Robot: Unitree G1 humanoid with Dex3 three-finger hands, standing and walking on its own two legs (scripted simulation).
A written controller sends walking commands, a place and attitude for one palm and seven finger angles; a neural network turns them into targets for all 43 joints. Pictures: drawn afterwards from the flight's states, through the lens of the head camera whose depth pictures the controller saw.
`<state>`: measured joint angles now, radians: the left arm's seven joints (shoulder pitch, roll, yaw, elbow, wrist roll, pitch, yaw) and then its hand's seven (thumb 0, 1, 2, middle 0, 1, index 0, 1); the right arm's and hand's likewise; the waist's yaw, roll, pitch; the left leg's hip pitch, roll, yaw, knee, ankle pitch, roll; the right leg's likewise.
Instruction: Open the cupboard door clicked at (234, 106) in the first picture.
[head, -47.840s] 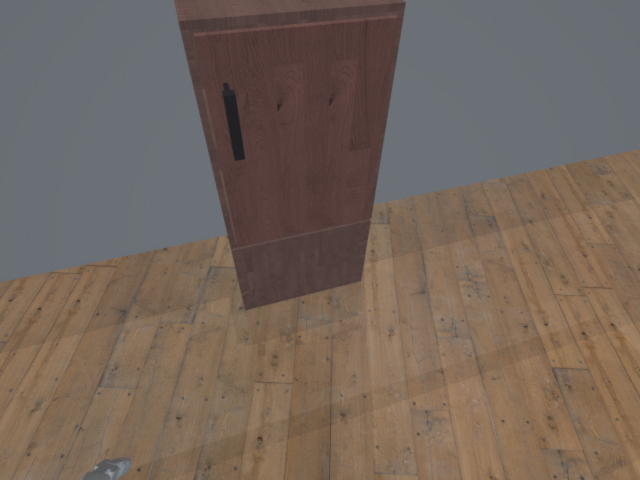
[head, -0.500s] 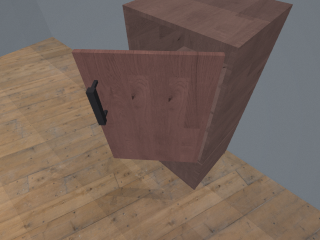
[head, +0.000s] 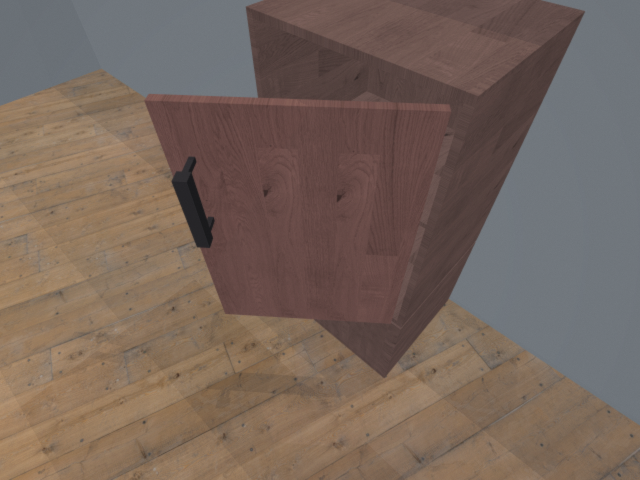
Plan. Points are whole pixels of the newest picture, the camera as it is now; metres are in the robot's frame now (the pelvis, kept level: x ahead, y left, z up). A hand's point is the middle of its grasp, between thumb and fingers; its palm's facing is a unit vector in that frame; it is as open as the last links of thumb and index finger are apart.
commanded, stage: look again from close up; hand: left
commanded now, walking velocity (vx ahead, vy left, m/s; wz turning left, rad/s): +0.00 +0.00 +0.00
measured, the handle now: (197, 203) +0.52 +0.24 +0.02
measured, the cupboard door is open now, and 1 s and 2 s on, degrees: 39 39 39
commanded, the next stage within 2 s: raise the hand with hooked fingers in 0.10 s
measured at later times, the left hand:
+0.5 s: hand (183, 403) +0.20 +0.18 +0.00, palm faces +0.04 -1.00 +0.00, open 7.9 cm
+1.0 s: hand (141, 419) +0.19 +0.24 -0.03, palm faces -0.07 -1.00 -0.01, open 10.9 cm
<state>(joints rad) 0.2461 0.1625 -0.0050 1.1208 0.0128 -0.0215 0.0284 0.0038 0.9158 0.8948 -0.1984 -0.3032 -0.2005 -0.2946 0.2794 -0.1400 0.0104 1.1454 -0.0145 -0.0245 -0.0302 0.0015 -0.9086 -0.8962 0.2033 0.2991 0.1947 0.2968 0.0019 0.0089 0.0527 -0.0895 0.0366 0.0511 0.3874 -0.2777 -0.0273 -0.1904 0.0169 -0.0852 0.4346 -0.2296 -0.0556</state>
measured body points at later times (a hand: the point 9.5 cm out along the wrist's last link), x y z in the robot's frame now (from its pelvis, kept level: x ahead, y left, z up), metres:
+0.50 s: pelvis -0.03 +0.02 -0.04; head -0.01 +0.01 +0.41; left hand +0.20 +0.23 +0.00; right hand +0.15 -0.25 -0.10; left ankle -0.04 +0.13 -0.74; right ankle +0.01 -0.08 -0.74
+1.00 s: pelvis -0.05 +0.04 -0.07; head +0.01 +0.04 +0.38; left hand +0.19 +0.29 -0.03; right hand +0.12 -0.17 -0.16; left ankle -0.04 +0.13 -0.74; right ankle +0.00 -0.08 -0.74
